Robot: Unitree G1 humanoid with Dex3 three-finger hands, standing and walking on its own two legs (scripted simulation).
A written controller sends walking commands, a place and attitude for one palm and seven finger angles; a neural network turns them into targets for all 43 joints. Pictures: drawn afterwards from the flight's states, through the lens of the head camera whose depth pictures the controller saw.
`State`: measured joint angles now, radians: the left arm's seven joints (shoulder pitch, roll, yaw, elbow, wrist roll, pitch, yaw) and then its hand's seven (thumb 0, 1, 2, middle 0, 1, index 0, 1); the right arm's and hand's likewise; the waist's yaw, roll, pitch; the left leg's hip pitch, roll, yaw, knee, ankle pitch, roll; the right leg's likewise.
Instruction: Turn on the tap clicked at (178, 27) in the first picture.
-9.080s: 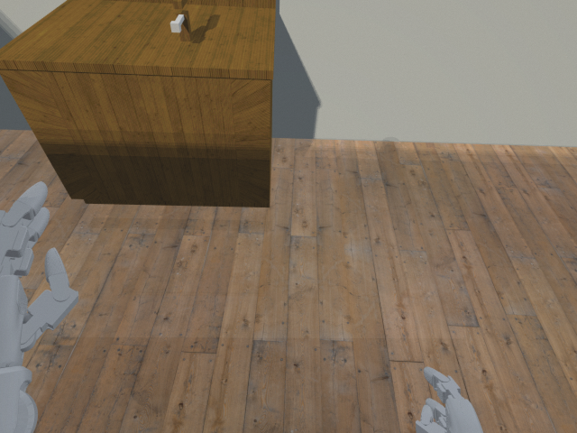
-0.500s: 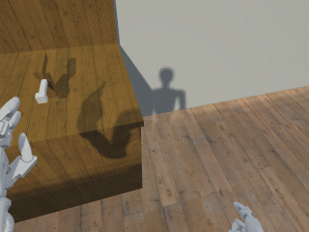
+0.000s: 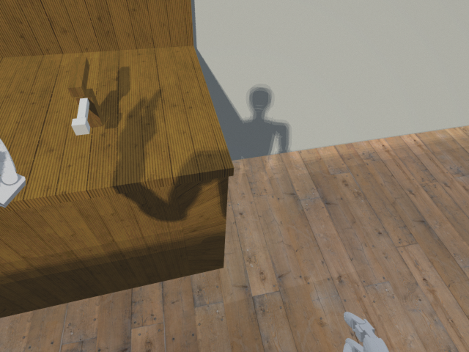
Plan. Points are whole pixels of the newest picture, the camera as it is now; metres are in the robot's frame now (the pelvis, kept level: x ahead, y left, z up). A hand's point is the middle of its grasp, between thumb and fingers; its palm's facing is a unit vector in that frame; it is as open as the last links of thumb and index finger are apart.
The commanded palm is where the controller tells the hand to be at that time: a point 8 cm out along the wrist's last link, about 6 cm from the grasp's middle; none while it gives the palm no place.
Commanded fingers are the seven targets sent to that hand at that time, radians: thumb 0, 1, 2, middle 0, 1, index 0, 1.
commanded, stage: look again from close up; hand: left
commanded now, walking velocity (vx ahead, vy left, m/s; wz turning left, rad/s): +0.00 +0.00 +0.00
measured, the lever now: (81, 126) +0.52 +0.41 +0.04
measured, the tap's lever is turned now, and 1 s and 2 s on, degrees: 0 0 0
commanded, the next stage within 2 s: shuffle to correct the standing spot in 0.12 s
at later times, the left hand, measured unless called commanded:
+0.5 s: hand (55, 161) +0.31 +0.30 +0.17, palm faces +0.39 -0.86 -0.33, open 7.4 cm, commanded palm +0.24 +0.33 +0.18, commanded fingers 0.00 0.90 0.90 -0.20 -0.30 -0.20 -0.30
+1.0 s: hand (69, 119) +0.38 +0.31 +0.19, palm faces +0.35 -0.85 -0.40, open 7.4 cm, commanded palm +0.31 +0.35 +0.18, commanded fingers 0.00 0.90 0.90 -0.20 -0.30 -0.20 -0.30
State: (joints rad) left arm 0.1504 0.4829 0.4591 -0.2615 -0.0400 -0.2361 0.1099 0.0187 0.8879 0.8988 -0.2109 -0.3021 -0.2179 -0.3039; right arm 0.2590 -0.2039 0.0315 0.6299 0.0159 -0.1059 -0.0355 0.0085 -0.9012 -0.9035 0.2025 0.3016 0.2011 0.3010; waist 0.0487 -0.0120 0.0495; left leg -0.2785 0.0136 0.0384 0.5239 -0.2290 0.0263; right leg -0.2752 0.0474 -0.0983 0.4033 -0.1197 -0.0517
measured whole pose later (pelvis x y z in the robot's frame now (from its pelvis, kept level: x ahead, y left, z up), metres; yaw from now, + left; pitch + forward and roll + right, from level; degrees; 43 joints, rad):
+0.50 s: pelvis +0.08 +0.05 -0.01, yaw +0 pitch +1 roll -2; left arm 0.37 0.34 0.36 -0.46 -0.04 -0.26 0.09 0.02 0.90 0.90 -0.20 -0.30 -0.21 -0.30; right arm 0.20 -0.19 0.03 0.55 0.00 -0.13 0.01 0.01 -0.90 -0.90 0.20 0.30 0.20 0.30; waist 0.02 -0.01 0.00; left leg -0.20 -0.06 0.07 0.56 -0.38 0.10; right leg -0.25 -0.01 -0.04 0.54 -0.31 0.01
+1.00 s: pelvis +0.14 +0.08 -0.01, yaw -3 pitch -1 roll -1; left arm 0.38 0.38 0.42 -0.50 -0.04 -0.23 0.10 0.02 0.89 0.90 -0.20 -0.30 -0.21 -0.30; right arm 0.22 -0.14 0.04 0.56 0.01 -0.10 0.02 0.01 -0.90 -0.90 0.20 0.30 0.20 0.30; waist -0.02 0.00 0.07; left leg -0.29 0.00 0.04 0.60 -0.29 0.04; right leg -0.44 0.01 -0.06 0.89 -0.41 -0.01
